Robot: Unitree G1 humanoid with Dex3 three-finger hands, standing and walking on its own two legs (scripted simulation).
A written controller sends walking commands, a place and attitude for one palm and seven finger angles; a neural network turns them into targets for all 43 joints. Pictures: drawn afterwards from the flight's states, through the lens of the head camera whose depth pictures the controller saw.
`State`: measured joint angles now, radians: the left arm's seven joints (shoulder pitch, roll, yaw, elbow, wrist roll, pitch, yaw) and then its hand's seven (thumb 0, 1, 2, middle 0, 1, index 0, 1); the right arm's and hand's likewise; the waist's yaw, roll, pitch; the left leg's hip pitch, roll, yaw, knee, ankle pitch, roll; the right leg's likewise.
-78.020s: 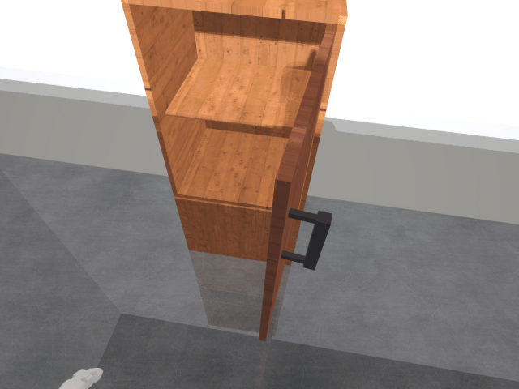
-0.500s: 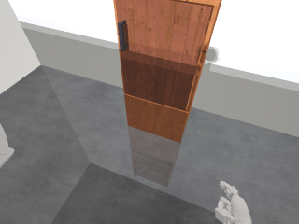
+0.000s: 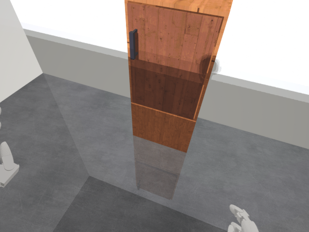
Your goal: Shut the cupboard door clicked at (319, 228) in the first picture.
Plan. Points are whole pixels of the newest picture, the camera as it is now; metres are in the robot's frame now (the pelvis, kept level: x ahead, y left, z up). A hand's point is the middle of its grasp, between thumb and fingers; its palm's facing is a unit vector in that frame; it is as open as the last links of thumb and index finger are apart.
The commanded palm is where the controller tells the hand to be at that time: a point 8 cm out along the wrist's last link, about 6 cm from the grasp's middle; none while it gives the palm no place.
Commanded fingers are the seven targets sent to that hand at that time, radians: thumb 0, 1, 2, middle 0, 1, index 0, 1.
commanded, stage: stop stepping back and stand still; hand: left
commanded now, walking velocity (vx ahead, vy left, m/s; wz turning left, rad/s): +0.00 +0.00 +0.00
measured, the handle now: (134, 44) +0.93 +0.15 +0.05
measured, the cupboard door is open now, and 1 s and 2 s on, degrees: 0 0 0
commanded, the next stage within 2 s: let the arm hang, fingers relaxed in 0.20 s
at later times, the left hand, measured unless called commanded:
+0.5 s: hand out of the picture +0.14 +0.24 -0.09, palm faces +0.00 -0.93 -0.37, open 7.4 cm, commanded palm none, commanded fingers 0.00 0.90 0.90 -0.20 -0.30 -0.20 -0.30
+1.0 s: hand out of the picture -0.04 +0.21 -0.16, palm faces +0.01 -0.96 -0.28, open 7.3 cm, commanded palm none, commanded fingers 0.00 0.90 0.90 -0.20 -0.30 -0.20 -0.30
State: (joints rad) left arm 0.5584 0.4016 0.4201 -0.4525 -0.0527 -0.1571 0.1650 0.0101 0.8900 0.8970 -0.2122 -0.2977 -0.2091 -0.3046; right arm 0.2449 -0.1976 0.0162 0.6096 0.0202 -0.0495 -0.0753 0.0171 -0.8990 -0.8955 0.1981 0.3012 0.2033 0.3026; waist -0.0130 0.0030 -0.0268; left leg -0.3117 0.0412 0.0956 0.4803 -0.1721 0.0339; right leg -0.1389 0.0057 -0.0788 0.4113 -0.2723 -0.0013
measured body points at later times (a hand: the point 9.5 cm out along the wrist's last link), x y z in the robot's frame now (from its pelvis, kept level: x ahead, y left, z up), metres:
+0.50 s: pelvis -0.01 +0.01 -0.01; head -0.01 -0.01 +0.44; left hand +0.14 +0.28 -0.07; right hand +0.13 -0.25 -0.13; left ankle +0.05 +0.09 -0.74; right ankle -0.03 -0.12 -0.74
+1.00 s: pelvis -0.01 +0.00 +0.00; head +0.00 -0.01 +0.45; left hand -0.04 +0.26 -0.14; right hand +0.00 -0.24 -0.16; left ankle +0.05 +0.09 -0.74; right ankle -0.03 -0.12 -0.74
